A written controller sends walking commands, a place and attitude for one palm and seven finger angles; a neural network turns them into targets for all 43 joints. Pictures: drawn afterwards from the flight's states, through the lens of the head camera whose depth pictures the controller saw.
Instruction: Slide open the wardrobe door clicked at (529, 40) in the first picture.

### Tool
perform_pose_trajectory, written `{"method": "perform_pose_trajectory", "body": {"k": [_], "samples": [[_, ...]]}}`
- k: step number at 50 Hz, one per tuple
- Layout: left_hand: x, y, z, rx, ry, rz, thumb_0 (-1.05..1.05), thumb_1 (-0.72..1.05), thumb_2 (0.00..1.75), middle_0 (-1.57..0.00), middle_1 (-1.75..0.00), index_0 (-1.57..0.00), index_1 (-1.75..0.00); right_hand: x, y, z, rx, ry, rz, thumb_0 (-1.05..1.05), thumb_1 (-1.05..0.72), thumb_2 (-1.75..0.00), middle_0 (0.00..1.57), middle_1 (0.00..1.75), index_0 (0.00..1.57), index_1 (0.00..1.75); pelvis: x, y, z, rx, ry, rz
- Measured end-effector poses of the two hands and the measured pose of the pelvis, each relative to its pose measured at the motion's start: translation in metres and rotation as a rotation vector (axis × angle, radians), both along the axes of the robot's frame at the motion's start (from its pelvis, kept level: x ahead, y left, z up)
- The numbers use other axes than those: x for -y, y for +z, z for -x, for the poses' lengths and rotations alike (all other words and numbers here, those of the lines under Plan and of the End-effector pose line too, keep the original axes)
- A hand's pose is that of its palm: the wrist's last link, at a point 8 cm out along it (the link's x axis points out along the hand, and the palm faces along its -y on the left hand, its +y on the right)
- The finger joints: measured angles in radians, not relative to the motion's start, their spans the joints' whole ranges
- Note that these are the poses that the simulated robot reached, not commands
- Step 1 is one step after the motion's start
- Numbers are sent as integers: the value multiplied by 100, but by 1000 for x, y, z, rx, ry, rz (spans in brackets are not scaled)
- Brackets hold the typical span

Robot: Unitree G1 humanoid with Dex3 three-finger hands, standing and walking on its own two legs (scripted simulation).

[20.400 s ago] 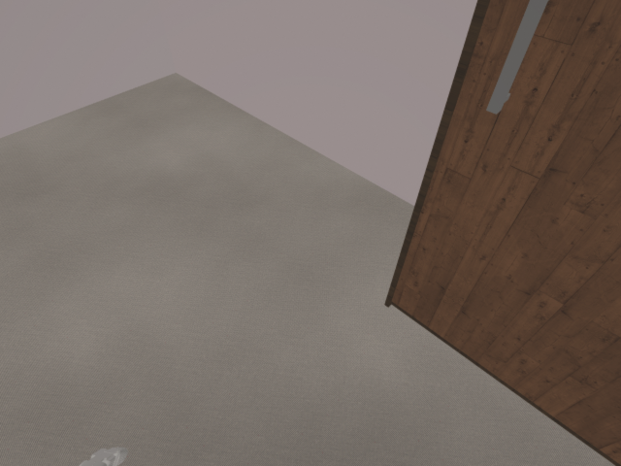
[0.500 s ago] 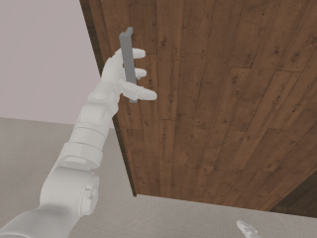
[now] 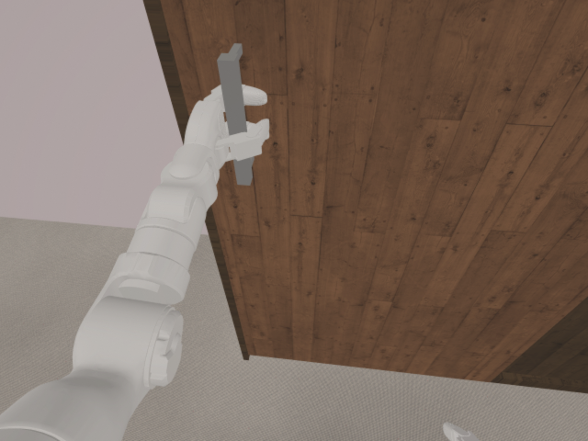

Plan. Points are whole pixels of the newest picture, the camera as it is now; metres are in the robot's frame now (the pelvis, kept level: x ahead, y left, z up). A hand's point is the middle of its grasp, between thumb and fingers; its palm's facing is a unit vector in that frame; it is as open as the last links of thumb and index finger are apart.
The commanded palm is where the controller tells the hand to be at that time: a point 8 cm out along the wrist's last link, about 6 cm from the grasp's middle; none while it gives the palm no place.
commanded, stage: grip the handle and tug to test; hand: left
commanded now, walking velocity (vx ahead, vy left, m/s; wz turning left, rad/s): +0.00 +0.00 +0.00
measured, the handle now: (240, 119) +0.49 +0.10 +0.21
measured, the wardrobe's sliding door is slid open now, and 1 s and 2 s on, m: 0.00 0.00 0.01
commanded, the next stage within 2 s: tug the door sideways, standing still in 0.78 s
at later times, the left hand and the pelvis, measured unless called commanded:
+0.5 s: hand (253, 137) +0.45 +0.07 +0.21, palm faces -0.08 -1.00 -0.01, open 5.2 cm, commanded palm +0.42 +0.12 +0.21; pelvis +0.02 +0.00 +0.00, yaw -1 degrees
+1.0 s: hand (251, 140) +0.44 +0.08 +0.21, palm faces -0.10 -1.00 -0.02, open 5.6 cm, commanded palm +0.42 +0.12 +0.21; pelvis +0.06 -0.01 +0.00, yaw -1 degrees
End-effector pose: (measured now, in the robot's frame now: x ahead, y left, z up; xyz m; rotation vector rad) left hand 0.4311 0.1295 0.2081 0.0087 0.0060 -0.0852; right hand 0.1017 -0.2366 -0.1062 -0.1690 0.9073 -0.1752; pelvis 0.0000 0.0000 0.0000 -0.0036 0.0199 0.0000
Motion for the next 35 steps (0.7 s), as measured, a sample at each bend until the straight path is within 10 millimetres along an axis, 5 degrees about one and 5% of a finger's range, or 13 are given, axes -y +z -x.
{"method": "perform_pose_trajectory", "body": {"k": [6, 16, 35], "samples": [[0, -1, -1, 10, 0, 4, 1, 78, 86, -43, -139, -42, -138, 2, 0, 3, 2, -10, -2, 1, -91, -90, 21, 30, 20, 30, 0, 0, -1, -2, -5, 0], [0, -1, -1, 19, 7, 2, 1, 77, 86, -44, -140, -42, -140, 2, 0, -5, 9, -11, -14, 1, -91, -90, 20, 30, 20, 30, 1, 1, -8, -1, -8, -2], [0, -1, 0, 28, 3, 5, 1, 79, 83, -42, -140, -39, -140, 0, 12, -64, 93, 18, -40, 1, -91, -90, 20, 30, 20, 30, 5, 2, -32, -1, -22, -9]]}}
